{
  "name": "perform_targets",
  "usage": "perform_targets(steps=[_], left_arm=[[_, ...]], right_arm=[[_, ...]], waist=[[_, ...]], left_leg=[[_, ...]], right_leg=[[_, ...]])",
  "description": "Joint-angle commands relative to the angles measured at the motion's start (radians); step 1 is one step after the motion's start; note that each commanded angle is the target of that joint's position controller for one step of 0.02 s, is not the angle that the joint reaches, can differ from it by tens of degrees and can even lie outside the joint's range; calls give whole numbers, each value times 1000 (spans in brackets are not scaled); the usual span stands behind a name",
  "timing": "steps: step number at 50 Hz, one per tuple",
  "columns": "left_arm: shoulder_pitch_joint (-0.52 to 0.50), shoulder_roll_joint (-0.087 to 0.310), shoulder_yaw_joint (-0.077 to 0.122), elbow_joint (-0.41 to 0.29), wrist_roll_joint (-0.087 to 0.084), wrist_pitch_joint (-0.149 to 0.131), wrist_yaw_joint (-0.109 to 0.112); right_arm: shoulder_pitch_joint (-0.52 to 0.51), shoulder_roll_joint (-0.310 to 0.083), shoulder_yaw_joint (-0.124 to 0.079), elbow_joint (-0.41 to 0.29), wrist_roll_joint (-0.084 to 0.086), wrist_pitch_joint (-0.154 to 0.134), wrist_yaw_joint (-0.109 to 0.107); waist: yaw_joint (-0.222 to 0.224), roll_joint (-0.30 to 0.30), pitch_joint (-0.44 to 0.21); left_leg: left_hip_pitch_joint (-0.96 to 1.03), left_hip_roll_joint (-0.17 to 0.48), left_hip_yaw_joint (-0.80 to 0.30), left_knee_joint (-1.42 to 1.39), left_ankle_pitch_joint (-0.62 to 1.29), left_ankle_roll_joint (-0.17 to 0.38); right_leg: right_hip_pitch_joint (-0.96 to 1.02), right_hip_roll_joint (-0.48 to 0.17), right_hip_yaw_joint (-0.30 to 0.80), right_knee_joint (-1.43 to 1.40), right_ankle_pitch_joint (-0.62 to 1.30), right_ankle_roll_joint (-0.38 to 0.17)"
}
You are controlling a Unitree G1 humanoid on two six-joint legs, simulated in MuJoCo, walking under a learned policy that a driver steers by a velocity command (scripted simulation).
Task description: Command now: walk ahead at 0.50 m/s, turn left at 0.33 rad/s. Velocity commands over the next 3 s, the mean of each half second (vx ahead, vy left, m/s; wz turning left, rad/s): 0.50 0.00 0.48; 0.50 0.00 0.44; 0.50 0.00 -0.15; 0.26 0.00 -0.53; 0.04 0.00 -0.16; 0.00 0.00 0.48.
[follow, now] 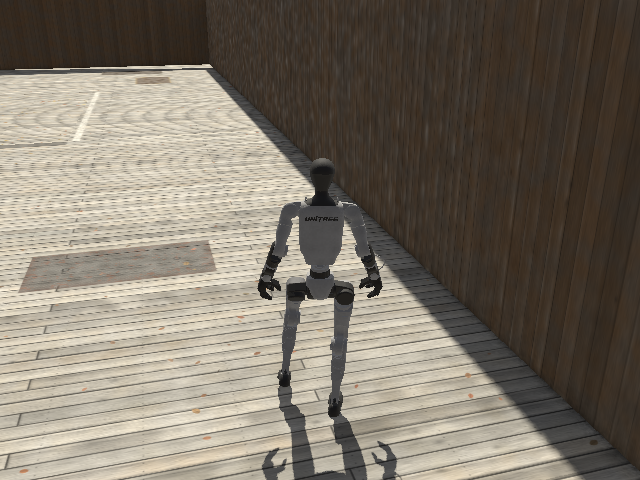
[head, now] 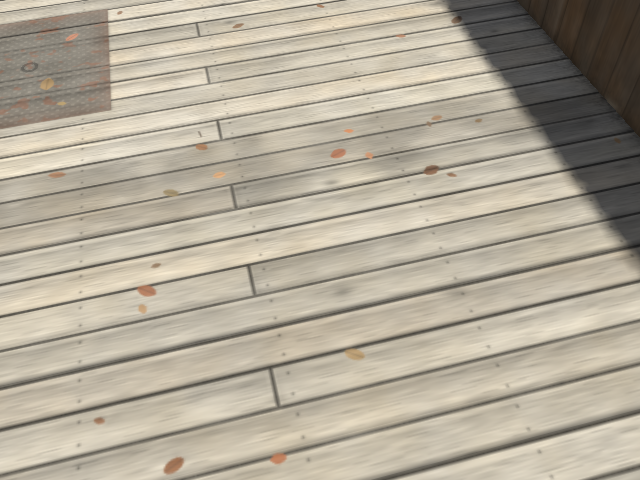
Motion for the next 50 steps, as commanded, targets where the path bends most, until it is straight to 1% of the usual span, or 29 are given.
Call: perform_targets(steps=[1, 4, 8, 11, 12, 13, 14, 15, 16, 17, 18, 19, 20, 23, 25, 28, 32, 35, 36, 37, 38, 39, 40, 41, 42, 44, 45, 48, 50], left_arm=[[-69, 136, 35, -56, -1, -23, 15], [-24, 161, 42, -26, -9, -14, 23], [26, 186, 55, 11, -28, 20, 29], [-1, 227, 66, 6, -35, 46, 44], [-11, 237, 67, 2, -36, 54, 49], [-30, 232, 63, -3, -40, 58, 53], [-11, 193, 45, -18, -25, 47, 56], [99, 46, 0, -66, 2, 16, 34], [-15, 135, 11, -74, -33, -24, 16], [-110, 177, 21, -108, -67, -44, 8], [-125, 163, 16, -112, -55, -55, 13], [-127, 167, 21, -104, -26, -55, 19], [-105, 172, 27, -101, -16, -45, 19], [-84, 137, 20, -100, -4, -13, 20], [-156, 109, 7, -123, -2, -6, 23], [-271, 82, -6, -146, -9, -12, 14], [-331, 125, 9, -166, -28, -26, -1], [-249, 162, 31, -149, -31, -40, -3], [-159, 183, 46, -127, -25, -44, 3], [-22, 226, 59, -113, -6, -48, 10], [79, 315, 80, -80, 12, -38, 8], [101, 250, 71, -62, -18, -33, -3], [52, 175, 50, -74, -25, -29, -1], [4, 149, 40, -78, -16, -21, 0], [-27, 130, 32, -71, -11, -17, 0], [-43, 106, 21, -59, -6, -19, 3], [-37, 105, 21, -50, -13, -22, 3], [-19, 153, 32, -22, -28, -23, 6], [-11, 175, 37, -9, -32, -17, 8]], right_arm=[[-7, -35, -7, -51, -5, -12, 9], [-106, -8, 8, -87, -9, -16, 28], [-192, -11, 11, -150, -10, -17, 56], [-137, -49, -9, -171, -8, -9, 66], [-49, -82, -28, -158, -7, -4, 63], [100, -130, -57, -126, -4, -2, 52], [241, -212, -88, -100, -3, 10, 30], [202, -299, -97, -112, 0, 0, 26], [231, -210, -74, -134, -6, -12, 30], [192, -165, -61, -130, -13, -23, 30], [128, -142, -54, -136, -8, -27, 29], [66, -111, -45, -148, -8, -26, 27], [36, -93, -37, -166, -22, -27, 21], [24, -113, -41, -165, -19, -29, 6], [42, -141, -49, -154, -15, -26, -8], [81, -150, -52, -137, -8, -12, -19], [139, -145, -53, -112, 0, 0, -24], [111, -136, -54, -117, -5, 6, -26], [101, -109, -45, -124, -8, 6, -24], [107, -49, -21, -137, -22, 3, -19], [256, 28, 2, -156, -4, -8, -18], [286, -48, -4, -133, 14, -12, -20], [187, -116, -22, -130, 13, -10, -20], [100, -124, -23, -148, -3, -8, -22], [42, -112, -23, -166, -18, -13, -20], [42, -77, -20, -171, -14, -15, -10], [52, -57, -15, -167, -12, -14, -6], [-10, -18, 4, -187, -25, -15, -1], [-66, -3, 14, -195, -25, -23, 6]], waist=[[-14, -98, 5], [32, -78, 46], [55, -74, 70], [-6, -127, -11], [-59, -138, -69], [-147, -121, -148], [-204, -13, -241], [-66, 221, -325], [-154, 93, -417], [-160, 45, -265], [-111, -42, -173], [-72, -62, -114], [-40, -36, -101], [-11, -24, -73], [-29, -14, -46], [-82, 25, -44], [-100, 48, -51], [-42, 85, -60], [6, 79, -106], [64, 4, -238], [12, -295, -366], [25, -330, -348], [52, -212, -208], [48, -138, -130], [36, -113, -66], [-2, -150, -46], [-11, -158, -53], [-7, -138, -35], [11, -126, -30]], left_leg=[[20, 7, -7, -153, 182, -3], [11, -3, 49, -290, 231, 15], [-63, -23, 101, -378, 115, 60], [78, -107, 185, -380, -36, 117], [195, -147, 206, -377, -74, 143], [420, -186, 201, -441, -27, 182], [720, -75, -3, -475, -5, 241], [1046, 175, -583, -560, -152, 444], [1099, 214, -737, -689, -243, 457], [995, 187, -584, -715, -179, 402], [847, 142, -465, -713, -73, 365], [720, 102, -372, -723, 47, 343], [636, 78, -323, -743, 138, 340], [501, 42, -234, -779, 271, 342], [437, 1, -174, -784, 271, 317], [396, -53, -134, -756, 161, 257], [482, -7, -247, -684, 39, 228], [533, 19, -323, -586, 53, 198], [513, -23, -301, -493, 99, 171], [439, -77, -229, -255, 25, 136], [101, -230, -94, 91, -375, 60], [-64, -179, -107, 256, -469, 45], [-104, -139, -111, 306, -377, 41], [-87, -107, -71, 293, -307, 40], [-72, -85, -61, 240, -263, 41], [5, -49, -46, 148, -216, 45], [21, -43, -30, 106, -217, 43], [12, -22, 13, -60, -163, 27], [39, -19, 32, -191, -53, 23]], right_leg=[[-26, -252, 54, -166, 274, -107], [35, -281, 10, -176, 285, -98], [202, -332, -22, -100, 416, -88], [252, -334, -61, 80, 867, -53], [238, -323, -72, 214, 983, -39], [148, -289, -94, 420, 952, -9], [-89, -238, -92, 720, 620, 35], [-548, -7, 28, 1064, -370, 102], [-661, -13, 237, 1146, -396, 83], [-725, -64, 241, 1105, -299, 59], [-695, -109, 232, 1009, -216, 51], [-638, -136, 223, 922, -176, 61], [-570, -153, 229, 888, -143, 72], [-515, -154, 193, 761, -97, 126], [-502, -134, 171, 611, 13, 154], [-412, -78, 157, 365, 232, 162], [-370, -52, 201, 231, 254, 139], [-280, -56, 205, 190, 148, 85], [-146, -64, 195, 159, 149, 56], [80, -196, 310, 178, 100, -5], [417, -421, 758, 103, -92, -174], [429, -472, 983, 16, -365, -210], [317, -423, 846, -8, -395, -168], [200, -376, 698, -6, -279, -136], [97, -335, 598, -22, -148, -130], [5, -281, 478, -58, 5, -122], [-4, -273, 446, -72, 49, -131], [-26, -285, 375, -119, 150, -162], [-32, -270, 316, -134, 177, -153]])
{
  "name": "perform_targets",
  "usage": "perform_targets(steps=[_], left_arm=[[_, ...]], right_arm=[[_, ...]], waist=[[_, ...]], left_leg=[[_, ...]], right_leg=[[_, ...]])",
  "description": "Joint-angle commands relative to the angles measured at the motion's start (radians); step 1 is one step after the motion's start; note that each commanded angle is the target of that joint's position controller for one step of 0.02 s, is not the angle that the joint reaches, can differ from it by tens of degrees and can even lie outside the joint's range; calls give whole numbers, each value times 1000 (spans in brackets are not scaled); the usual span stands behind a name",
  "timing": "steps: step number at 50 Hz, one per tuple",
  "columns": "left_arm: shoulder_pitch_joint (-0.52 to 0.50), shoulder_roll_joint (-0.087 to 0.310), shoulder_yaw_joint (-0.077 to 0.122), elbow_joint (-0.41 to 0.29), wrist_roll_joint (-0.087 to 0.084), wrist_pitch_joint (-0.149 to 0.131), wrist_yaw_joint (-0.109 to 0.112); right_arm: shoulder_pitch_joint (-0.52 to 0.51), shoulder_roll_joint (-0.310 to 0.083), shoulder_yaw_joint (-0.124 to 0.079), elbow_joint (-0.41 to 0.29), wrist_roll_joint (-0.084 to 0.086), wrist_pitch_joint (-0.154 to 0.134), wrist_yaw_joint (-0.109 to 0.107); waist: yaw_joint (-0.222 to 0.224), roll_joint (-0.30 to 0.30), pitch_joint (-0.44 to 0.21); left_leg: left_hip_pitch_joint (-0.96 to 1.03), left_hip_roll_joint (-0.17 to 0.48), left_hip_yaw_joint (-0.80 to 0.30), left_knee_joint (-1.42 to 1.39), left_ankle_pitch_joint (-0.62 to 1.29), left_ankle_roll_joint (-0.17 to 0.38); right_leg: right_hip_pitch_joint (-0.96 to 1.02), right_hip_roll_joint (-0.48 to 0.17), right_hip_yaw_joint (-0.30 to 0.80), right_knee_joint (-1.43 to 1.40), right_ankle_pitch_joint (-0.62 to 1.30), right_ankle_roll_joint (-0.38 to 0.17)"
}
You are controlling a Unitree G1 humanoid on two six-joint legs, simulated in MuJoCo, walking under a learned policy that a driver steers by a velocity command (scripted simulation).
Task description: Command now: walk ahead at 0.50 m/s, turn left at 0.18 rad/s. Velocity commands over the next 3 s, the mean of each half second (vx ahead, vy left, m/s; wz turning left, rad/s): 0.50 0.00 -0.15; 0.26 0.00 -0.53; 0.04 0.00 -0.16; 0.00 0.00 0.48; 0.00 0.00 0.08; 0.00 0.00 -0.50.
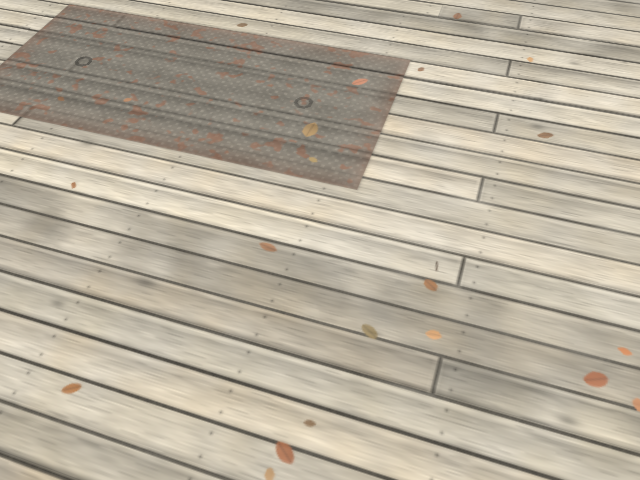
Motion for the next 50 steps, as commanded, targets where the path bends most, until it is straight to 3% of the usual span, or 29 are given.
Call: perform_targets(steps=[1, 7, 9, 10, 11, 12, 13, 14, 15, 16, 17, 18, 20, 22, 28, 30, 32, 34, 35, 36, 37, 38, 39, 40, 41, 42, 45, 47, 50], left_arm=[[-58, 180, 39, -60, -10, -11, 6], [37, 203, 40, 1, -27, 15, 5], [34, 219, 43, 13, -30, 28, 10], [18, 222, 42, 11, -31, 32, 13], [17, 195, 31, 7, -24, 30, 14], [5, 122, 2, -31, 7, 24, 14], [119, 45, -19, -42, -13, 9, 15], [60, 158, 10, -29, -34, 5, 15], [-7, 183, 22, -51, -45, 4, 13], [-36, 168, 22, -53, -38, 9, 17], [-47, 156, 26, -53, -26, 17, 18], [-26, 136, 26, -48, -26, 29, 17], [-20, 97, 21, -46, -29, 50, 16], [-57, 85, 21, -66, -24, 61, 17], [-234, 54, 4, -131, -16, 53, -18], [-293, 53, 3, -164, -9, 52, -30], [-305, 70, 11, -191, -4, 53, -43], [-236, 110, 32, -192, -2, 57, -52], [-139, 143, 52, -171, -3, 58, -50], [-11, 193, 80, -140, -1, 60, -37], [40, 283, 101, -134, -2, 70, -8], [-34, 362, 98, -188, 23, 66, -3], [-23, 294, 88, -216, 15, 65, -15], [-83, 247, 75, -219, 4, 60, -19], [-133, 206, 66, -214, -14, 61, -14], [-173, 178, 57, -220, -18, 67, -6], [-209, 185, 60, -237, 14, 74, 7], [-198, 200, 65, -233, 9, 77, 20], [-194, 207, 66, -235, -4, 97, 41]], right_arm=[[-67, -18, 7, -77, -1, -23, 10], [-214, -41, 1, -118, 13, -36, 29], [-178, -65, -11, -115, 11, -44, 32], [-93, -91, -27, -89, 6, -46, 28], [45, -139, -52, -51, -2, -45, 18], [229, -222, -75, -29, -21, -40, 3], [248, -257, -78, -17, -24, -28, 7], [232, -162, -56, -16, -13, -29, 9], [176, -126, -42, -12, -5, -33, 9], [113, -99, -33, -12, -8, -37, 13], [67, -72, -27, -8, -12, -43, 16], [39, -61, -26, -2, -19, -52, 17], [17, -57, -31, 18, -21, -68, 15], [20, -75, -40, 40, -24, -76, 8], [65, -130, -57, 89, -16, -62, -12], [76, -145, -62, 104, -9, -46, -19], [85, -166, -68, 114, 4, -27, -27], [65, -192, -76, 106, 20, -9, -38], [50, -196, -79, 100, 26, 0, -42], [41, -176, -71, 93, 29, 2, -43], [102, -106, -46, 76, -13, -6, -37], [232, -26, -14, 52, -48, -20, -20], [171, -129, -32, 67, -15, -29, -10], [73, -146, -38, 37, 15, -28, -11], [38, -131, -36, 38, 3, -21, -26], [29, -136, -40, 43, -12, -8, -39], [70, -117, -41, 46, -22, 20, -46], [58, -99, -35, 43, -26, 25, -52], [3, -94, -32, 27, -23, 35, -55]], waist=[[-13, -124, 0], [25, -129, 33], [-20, -134, 21], [-75, -126, -23], [-140, -105, -117], [-211, 28, -282], [-153, 270, -383], [-184, 140, -286], [-167, 111, -165], [-135, 63, -108], [-108, 63, -60], [-79, 79, -45], [-56, 59, -23], [-52, 29, 1], [-109, -10, 53], [-120, -17, 79], [-111, 8, 56], [-64, 45, -11], [-11, 41, -64], [59, 5, -131], [43, -184, -209], [-76, -333, -372], [15, -158, -499], [7, -114, -352], [-24, -47, -225], [-51, -55, -159], [-101, -112, -148], [-99, -115, -166], [-81, -130, -178]], left_leg=[[-21, 25, 11, -181, 147, -8], [61, -17, 38, -383, 214, 15], [150, -38, 46, -441, 174, 39], [288, -58, 62, -484, 184, 58], [508, -36, 45, -482, 197, 85], [799, 185, -183, -450, 215, 152], [988, 367, -570, -565, -9, 274], [900, 332, -569, -618, -134, 247], [792, 301, -426, -640, -109, 217], [683, 258, -328, -671, -27, 200], [598, 225, -248, -706, 45, 194], [533, 205, -183, -739, 101, 186], [473, 196, -91, -782, 209, 193], [467, 200, -20, -802, 288, 197], [511, 185, 162, -823, 336, 170], [546, 189, 208, -775, 475, 154], [602, 201, 232, -693, 645, 130], [640, 197, 245, -547, 877, 101], [629, 180, 254, -407, 926, 82], [554, 132, 271, -204, 833, 40], [306, 53, 271, 107, 263, -28], [-7, -130, 121, 457, -483, -92], [-31, -97, -56, 517, -440, -75], [-89, -61, -46, 474, -341, -53], [-103, -22, -32, 392, -260, -52], [-66, 1, -33, 325, -209, -56], [67, -16, -23, 233, -141, -70], [63, -31, -25, 151, -108, -86], [45, -43, -48, 41, -37, -103]], right_leg=[[25, -247, 183, -172, 180, -175], [94, -279, 161, -126, 217, -139], [113, -289, 178, -64, 296, -119], [92, -261, 154, 27, 409, -98], [17, -207, 115, 199, 439, -68], [-187, -132, 65, 524, 144, -21], [-495, -12, 68, 806, -393, 22], [-586, -58, 154, 916, -378, 22], [-624, -94, 143, 924, -284, 16], [-591, -129, 127, 898, -206, 23], [-562, -151, 127, 859, -149, 30], [-507, -170, 132, 843, -108, 38], [-480, -175, 128, 825, -66, 52], [-519, -178, 140, 773, -3, 64], [-506, -159, 65, 447, 238, 49], [-493, -141, 27, 361, 234, 34], [-458, -113, -9, 321, 185, 14], [-351, -52, -53, 306, 97, -20], [-237, -14, -68, 273, 91, -45], [-45, 18, -57, 187, 203, -79], [220, -144, 166, 204, 612, -141], [475, -406, 647, 218, 902, -381], [466, -410, 670, 131, 725, -398], [351, -357, 545, 98, 590, -346], [206, -295, 455, 73, 480, -285], [76, -261, 405, 48, 434, -255], [-111, -210, 346, 11, 478, -242], [-117, -195, 334, 22, 500, -236], [-104, -175, 369, 25, 295, -205]])
Over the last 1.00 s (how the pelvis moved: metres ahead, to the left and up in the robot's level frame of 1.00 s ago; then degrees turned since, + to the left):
0.57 0.11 0.00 30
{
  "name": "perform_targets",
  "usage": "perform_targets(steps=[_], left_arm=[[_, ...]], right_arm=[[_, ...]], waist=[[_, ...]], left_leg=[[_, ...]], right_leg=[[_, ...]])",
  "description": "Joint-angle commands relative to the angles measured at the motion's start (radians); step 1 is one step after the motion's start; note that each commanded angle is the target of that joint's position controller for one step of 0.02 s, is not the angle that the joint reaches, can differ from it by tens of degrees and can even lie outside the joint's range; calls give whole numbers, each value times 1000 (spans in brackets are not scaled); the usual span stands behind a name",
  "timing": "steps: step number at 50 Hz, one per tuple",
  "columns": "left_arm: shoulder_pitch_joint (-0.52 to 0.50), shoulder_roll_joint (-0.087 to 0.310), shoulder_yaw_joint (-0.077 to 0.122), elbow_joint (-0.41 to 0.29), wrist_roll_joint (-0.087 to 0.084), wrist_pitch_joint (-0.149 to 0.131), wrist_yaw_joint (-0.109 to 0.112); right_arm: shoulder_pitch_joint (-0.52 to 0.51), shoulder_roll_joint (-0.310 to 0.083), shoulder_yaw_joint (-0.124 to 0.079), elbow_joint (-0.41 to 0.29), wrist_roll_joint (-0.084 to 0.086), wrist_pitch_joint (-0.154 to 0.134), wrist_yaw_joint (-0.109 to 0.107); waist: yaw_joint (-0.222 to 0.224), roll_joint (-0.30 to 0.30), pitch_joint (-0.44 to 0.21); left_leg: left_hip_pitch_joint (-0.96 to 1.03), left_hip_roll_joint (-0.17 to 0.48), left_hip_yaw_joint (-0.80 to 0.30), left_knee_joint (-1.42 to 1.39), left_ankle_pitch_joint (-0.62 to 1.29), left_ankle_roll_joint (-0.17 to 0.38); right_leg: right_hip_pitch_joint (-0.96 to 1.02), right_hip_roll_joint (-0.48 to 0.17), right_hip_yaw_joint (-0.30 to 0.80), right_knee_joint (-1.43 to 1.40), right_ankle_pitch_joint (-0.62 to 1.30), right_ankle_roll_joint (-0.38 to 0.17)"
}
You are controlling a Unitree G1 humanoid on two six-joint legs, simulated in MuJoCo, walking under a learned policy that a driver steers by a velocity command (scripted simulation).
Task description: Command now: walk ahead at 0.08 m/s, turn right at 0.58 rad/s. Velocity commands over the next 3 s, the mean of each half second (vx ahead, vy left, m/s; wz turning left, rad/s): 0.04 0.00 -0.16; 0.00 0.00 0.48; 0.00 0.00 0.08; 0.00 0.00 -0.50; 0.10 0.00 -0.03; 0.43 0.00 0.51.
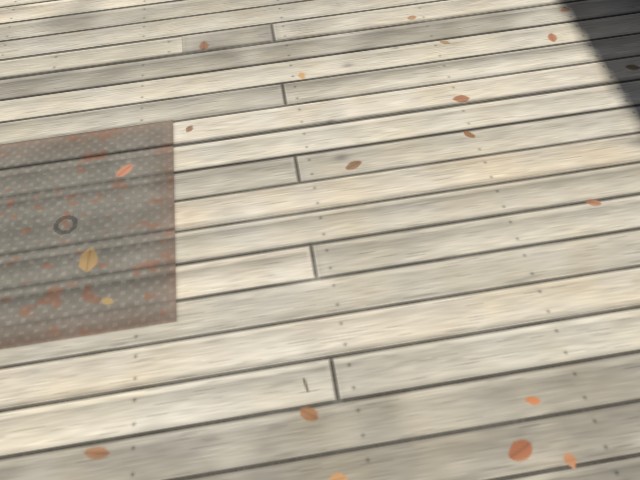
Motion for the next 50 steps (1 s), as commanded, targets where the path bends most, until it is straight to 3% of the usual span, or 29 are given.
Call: perform_targets(steps=[1, 5, 8, 10, 11, 12, 13, 14, 15, 17, 19, 24, 27, 29, 31, 32, 33, 34, 37, 40, 42, 43, 44, 45, 46, 47, 48, 49, 50], left_arm=[[-35, 166, 46, -83, -8, 4, 25], [-37, 160, 45, -88, -2, 21, 32], [-22, 138, 35, -84, 2, 27, 25], [-36, 118, 23, -82, -7, 32, 23], [-10, 86, 10, -72, -6, 32, 24], [53, 27, -10, -64, 18, 28, 23], [85, 39, -4, -70, 16, 21, 20], [75, 80, 1, -49, 37, 14, 22], [46, 76, 3, -39, 35, 11, 20], [-28, 71, 4, -33, 39, 18, 15], [-46, 75, 5, -41, 29, 21, 13], [-20, 78, 24, -25, 20, 3, 27], [-7, 76, 35, -24, 12, -1, 26], [9, 100, 47, -23, 14, 2, 28], [11, 127, 53, -28, 20, 0, 36], [13, 117, 46, -39, 21, -7, 41], [-1, 114, 41, -46, 19, -13, 46], [-41, 118, 41, -49, 9, -15, 47], [-73, 154, 53, -39, 3, 0, 44], [-53, 166, 59, -28, -7, 15, 38], [-51, 155, 55, -18, -29, 12, 32], [9, 121, 47, 7, -25, 6, 26], [26, 61, 28, -19, 29, 3, 20], [-95, 73, 25, -66, 31, -3, 27], [-125, 107, 35, -65, 9, -1, 32], [-117, 113, 38, -53, 1, 3, 38], [-100, 115, 43, -31, 8, 6, 47], [-91, 121, 46, -25, 12, 9, 51], [-82, 114, 45, -19, 11, 8, 47]], right_arm=[[76, -72, -21, -35, 3, 8, -5], [29, -72, -20, -49, 11, -2, 5], [33, -75, -20, -50, 14, -18, 19], [74, -63, -19, -41, 13, -29, 31], [92, -74, -20, -37, 1, -35, 36], [72, -126, -22, -54, -22, -34, 35], [8, -110, -10, -44, -49, -29, 35], [-28, -22, 15, -61, -39, -31, 41], [-30, -18, 17, -53, -22, -31, 47], [19, -87, -3, -34, 12, -27, 49], [28, -125, -10, -41, 12, -23, 47], [31, -137, -25, -80, 34, -4, 36], [33, -127, -31, -109, 38, 14, 31], [38, -107, -29, -125, 39, 22, 34], [69, -88, -29, -129, 32, 29, 41], [53, -121, -43, -136, 29, 32, 45], [54, -137, -56, -136, 33, 39, 46], [65, -117, -53, -132, 40, 49, 47], [41, -57, -27, -147, 39, 60, 57], [55, -80, -35, -165, 46, 59, 76], [129, -90, -49, -145, 38, 64, 74], [160, -122, -63, -141, 30, 63, 62], [183, -263, -95, -170, 26, 58, 43], [192, -277, -85, -195, -17, 35, 54], [184, -240, -75, -189, -24, 14, 62], [143, -210, -67, -180, -8, 4, 58], [104, -182, -61, -181, 12, 6, 49], [72, -166, -52, -184, 25, 13, 40], [66, -161, -47, -187, 24, 18, 33]], waist=[[-36, -113, -222], [-13, -158, -186], [2, -175, -201], [-33, -169, -198], [-40, -137, -193], [13, 42, -210], [83, 235, -154], [56, 189, -157], [49, 153, -154], [1, 127, -129], [2, 122, -86], [-11, 73, -111], [-17, 15, -141], [-19, -76, -140], [-23, -224, -147], [-3, -210, -145], [-12, -135, -134], [-33, -96, -114], [-16, -138, -104], [-4, -181, -152], [-43, -150, -170], [-44, -58, -164], [-19, 262, -154], [-84, 272, -208], [-94, 154, -203], [-62, 112, -161], [-43, 67, -150], [-27, 79, -142], [-18, 94, -152]], left_leg=[[78, -20, -2, -86, 80, -16], [117, -37, -13, -232, 93, -11], [198, -40, 7, -335, 55, 8], [313, -42, 33, -532, 159, 42], [401, 12, 0, -646, 303, 72], [479, 187, -179, -695, 482, 136], [402, 277, -310, -693, 592, 285], [359, 264, -314, -705, 524, 319], [368, 185, -242, -682, 440, 262], [339, 98, -175, -668, 261, 178], [278, 81, -185, -682, 171, 161], [322, 64, -230, -599, 309, 204], [289, 22, -219, -527, 327, 193], [202, -38, -140, -423, 236, 148], [96, -94, 3, -186, -87, 87], [46, -63, 20, 19, -259, 64], [24, -38, 11, 141, -274, 47], [19, -8, 7, 122, -232, 39], [109, 13, 91, -61, -105, 24], [238, -11, 155, -267, -30, 39], [374, -58, 201, -474, 135, 78], [482, -54, 132, -579, 268, 114], [640, 215, -267, -623, 688, 228], [585, 360, -487, -657, 773, 436], [570, 326, -430, -675, 670, 443], [541, 268, -350, -668, 577, 386], [534, 221, -303, -662, 500, 336], [504, 191, -271, -662, 497, 313], [477, 168, -252, -665, 518, 307]], right_leg=[[123, -233, 268, -111, 111, -145], [122, -223, 328, -104, -60, -127], [160, -241, 359, -39, 88, -128], [159, -219, 361, 16, 159, -99], [132, -188, 331, 47, 87, -51], [81, -94, 211, 192, -152, 17], [33, -16, 100, 199, -400, 71], [102, -79, 90, 198, -386, 114], [149, -89, 73, 101, -265, 118], [223, -87, 66, 20, -93, 118], [242, -91, 38, 33, -90, 92], [194, -90, -15, 75, -82, 76], [230, -118, -4, 60, -36, 56], [282, -208, 76, -3, 19, -4], [328, -438, 267, -75, 226, -150], [322, -524, 322, -90, 341, -217], [303, -532, 295, -87, 383, -226], [288, -488, 217, -84, 343, -185], [259, -381, 26, -76, 338, -119], [270, -380, -44, -33, 326, -101], [228, -367, -92, 58, 215, -49], [140, -319, -157, 182, 60, 18], [-149, -195, -243, 497, -427, 133], [-275, -91, -76, 704, -624, 160], [-289, -113, -14, 787, -578, 154], [-295, -130, -5, 779, -488, 144], [-295, -146, 1, 745, -411, 147], [-265, -147, 3, 715, -357, 155], [-222, -130, -6, 719, -317, 163]])
Over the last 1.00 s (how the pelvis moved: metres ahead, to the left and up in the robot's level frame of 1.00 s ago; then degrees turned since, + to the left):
0.44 -0.03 -0.01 -25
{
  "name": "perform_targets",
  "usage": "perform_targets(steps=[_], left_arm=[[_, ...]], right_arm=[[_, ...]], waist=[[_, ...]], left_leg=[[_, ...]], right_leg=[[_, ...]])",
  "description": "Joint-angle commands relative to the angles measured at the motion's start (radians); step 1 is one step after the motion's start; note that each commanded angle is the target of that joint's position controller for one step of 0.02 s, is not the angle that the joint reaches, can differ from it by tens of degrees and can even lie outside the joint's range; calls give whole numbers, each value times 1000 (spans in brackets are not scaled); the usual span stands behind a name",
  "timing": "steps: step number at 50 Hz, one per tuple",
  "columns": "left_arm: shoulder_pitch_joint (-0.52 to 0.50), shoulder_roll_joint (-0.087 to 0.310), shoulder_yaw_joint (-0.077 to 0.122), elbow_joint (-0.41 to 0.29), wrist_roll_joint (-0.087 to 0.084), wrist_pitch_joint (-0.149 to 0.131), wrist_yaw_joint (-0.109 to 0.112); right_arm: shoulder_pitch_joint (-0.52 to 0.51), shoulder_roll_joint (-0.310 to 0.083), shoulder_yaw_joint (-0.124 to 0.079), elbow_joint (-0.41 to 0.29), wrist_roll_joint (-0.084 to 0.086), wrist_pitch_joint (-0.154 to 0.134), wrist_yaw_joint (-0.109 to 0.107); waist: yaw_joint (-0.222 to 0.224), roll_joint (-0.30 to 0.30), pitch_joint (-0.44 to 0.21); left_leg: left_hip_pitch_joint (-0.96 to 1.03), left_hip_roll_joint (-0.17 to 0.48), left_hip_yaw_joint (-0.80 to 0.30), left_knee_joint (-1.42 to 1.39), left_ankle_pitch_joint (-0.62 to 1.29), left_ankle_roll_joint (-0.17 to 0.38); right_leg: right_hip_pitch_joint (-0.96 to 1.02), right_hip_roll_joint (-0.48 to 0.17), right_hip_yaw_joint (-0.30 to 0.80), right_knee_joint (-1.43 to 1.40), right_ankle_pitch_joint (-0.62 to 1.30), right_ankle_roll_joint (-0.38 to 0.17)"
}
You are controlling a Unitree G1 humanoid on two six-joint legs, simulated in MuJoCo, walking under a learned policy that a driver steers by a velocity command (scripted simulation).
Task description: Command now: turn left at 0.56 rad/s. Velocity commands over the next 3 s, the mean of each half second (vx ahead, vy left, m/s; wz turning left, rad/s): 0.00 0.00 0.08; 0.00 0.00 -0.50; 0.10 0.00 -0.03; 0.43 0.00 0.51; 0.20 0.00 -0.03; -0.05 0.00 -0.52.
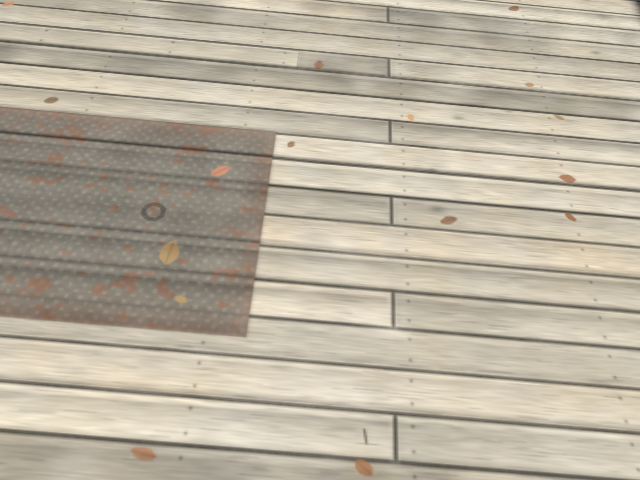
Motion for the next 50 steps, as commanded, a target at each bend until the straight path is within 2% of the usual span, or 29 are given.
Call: perform_targets(steps=[1, 7, 11, 13, 15, 16, 17, 18, 20, 23, 26, 27, 28, 29, 30, 31, 32, 35, 38, 40, 41, 42, 43, 44, 45, 46, 47, 48, 50], left_arm=[[-3, 88, 26, -61, -2, -15, 3], [-33, 54, 5, -47, -10, -19, -8], [-16, 44, -7, -32, -13, -23, -23], [4, 28, -15, -21, -13, -30, -34], [12, 44, -19, -19, 0, -38, -40], [9, 101, -11, -37, 6, -40, -36], [-6, 172, 6, -37, -4, -39, -32], [-10, 162, 11, -32, -15, -39, -36], [-14, 119, -1, -37, -12, -42, -36], [2, 127, 4, -53, -21, -41, -29], [10, 114, 5, -79, -27, -27, -19], [15, 101, 3, -87, -27, -23, -18], [29, 89, 0, -93, -25, -18, -20], [47, 87, 3, -96, -21, -13, -24], [30, 113, 14, -104, -21, -9, -28], [29, 124, 25, -104, -28, -2, -32], [36, 103, 21, -102, -34, 6, -34], [12, 48, -3, -114, -32, 15, -45], [16, 64, -1, -134, -39, 15, -65], [73, 73, 9, -123, -35, 20, -70], [107, 95, 21, -115, -28, 21, -62], [140, 179, 46, -124, -28, 19, -49], [136, 299, 64, -162, 0, 7, -43], [168, 243, 50, -161, 28, -16, -52], [127, 216, 37, -151, 25, -33, -53], [74, 190, 33, -150, 1, -38, -47], [34, 163, 23, -155, -17, -34, -39], [15, 154, 15, -157, -21, -28, -32], [22, 147, 11, -158, -13, -21, -22]], right_arm=[[-46, -175, -48, -80, 6, -11, -25], [-27, -162, -45, -72, 1, 1, -43], [-46, -102, -16, -51, -19, 1, -28], [-59, -76, 0, -29, -22, -4, -18], [-27, -71, 5, 1, -24, -16, -12], [-6, -86, 1, 6, -36, -25, -13], [36, -104, -8, 2, -41, -33, -12], [-6, -103, -9, -2, -41, -34, -21], [-60, -100, -19, -13, -28, -23, -38], [-43, -82, -27, -24, -22, -8, -41], [-23, -84, -43, -28, -16, -9, -33], [-8, -98, -49, -27, -17, -9, -32], [7, -123, -57, -26, -18, -10, -31], [-12, -131, -58, -31, -19, -13, -34], [-5, -119, -52, -40, -22, -21, -39], [-13, -116, -49, -42, -21, -27, -43], [-48, -123, -51, -41, -12, -30, -45], [-77, -153, -64, -29, -6, -18, -46], [-55, -168, -71, -13, 5, -2, -43], [-61, -172, -71, -5, 28, 0, -40], [-23, -148, -65, 12, 32, -6, -37], [15, -105, -55, 16, 3, -11, -31], [-47, -62, -32, -53, -43, -15, -33], [-129, -112, -47, -58, -21, -18, -42], [-131, -126, -52, -52, 1, -14, -44], [-107, -131, -57, -30, -2, -9, -52], [-101, -140, -62, -19, -11, -5, -60], [-89, -136, -63, -11, -14, -4, -59], [-67, -110, -57, 2, -8, -7, -52]], waist=[[22, 149, -153], [-9, 167, -156], [-21, 182, -138], [-5, 171, -119], [9, 127, -93], [-12, 70, -96], [-67, -48, -98], [-41, -108, -95], [-24, -126, -85], [-16, -112, -89], [-5, -6, -97], [-3, 59, -100], [0, 144, -102], [10, 223, -111], [-10, 206, -112], [-3, 138, -106], [16, 100, -89], [1, 139, -90], [-14, 190, -140], [22, 179, -156], [30, 143, -157], [22, -42, -152], [20, -290, -145], [102, -148, -217], [64, -105, -166], [34, -65, -133], [20, -59, -119], [5, -71, -125], [-3, -75, -155]], left_leg=[[188, 229, -310, -199, 423, 168], [201, 209, -322, -203, 261, 167], [114, 206, -299, -210, 169, 169], [78, 195, -283, -207, 112, 153], [47, 154, -250, -192, 66, 89], [43, 111, -211, -140, 21, 44], [44, 37, -131, -107, -13, 9], [96, -3, -55, -65, -7, -28], [132, 0, -22, -16, 21, -38], [134, 8, -12, -11, 41, -20], [165, 65, -57, -74, 71, 21], [191, 124, -119, -123, 96, 58], [216, 231, -225, -181, 163, 123], [223, 351, -316, -209, 276, 202], [225, 429, -367, -220, 400, 265], [220, 445, -346, -217, 461, 280], [214, 410, -271, -214, 441, 245], [195, 306, -77, -201, 462, 180], [222, 306, -8, -157, 485, 162], [200, 304, 33, -82, 410, 116], [137, 274, 76, -3, 299, 60], [-55, 197, 167, 209, 43, -36], [-349, 40, 148, 471, -440, -127], [-353, 36, -17, 634, -465, -128], [-367, 54, -40, 667, -377, -116], [-369, 69, -45, 639, -283, -113], [-364, 77, -52, 607, -216, -118], [-311, 65, -45, 611, -167, -128], [-269, 40, -36, 598, -109, -141]], right_leg=[[-93, 1, 52, 35, 98, 17], [-16, 4, 53, -236, 148, 35], [150, -28, 26, -390, 139, 19], [250, -27, 11, -531, 200, 3], [352, -30, 25, -716, 388, -30], [369, -97, 105, -702, 555, -57], [342, -127, 147, -661, 610, -111], [255, -130, 188, -701, 471, -152], [199, -138, 247, -737, 403, -155], [184, -119, 270, -699, 400, -150], [124, -50, 223, -595, 354, -118], [79, -9, 175, -520, 313, -91], [32, 29, 113, -421, 248, -61], [-5, 34, 52, -280, 35, -39], [-56, 5, 51, -87, -117, -23], [-87, -12, 64, 30, -139, -12], [-99, -40, 69, 14, -100, -7], [-11, -51, -11, -157, 17, 6], [105, -20, -73, -351, 80, -7], [220, 18, -122, -553, 232, -41], [319, 40, -103, -652, 319, -73], [476, -86, 107, -717, 602, -136], [528, -374, 531, -742, 895, -357], [490, -395, 548, -771, 818, -446], [453, -336, 451, -773, 731, -401], [427, -273, 382, -769, 643, -340], [409, -240, 349, -765, 627, -303], [368, -210, 317, -766, 663, -292], [365, -183, 295, -766, 678, -293]])
Over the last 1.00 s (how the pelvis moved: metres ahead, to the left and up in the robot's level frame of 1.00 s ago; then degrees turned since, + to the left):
0.06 0.11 0.00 14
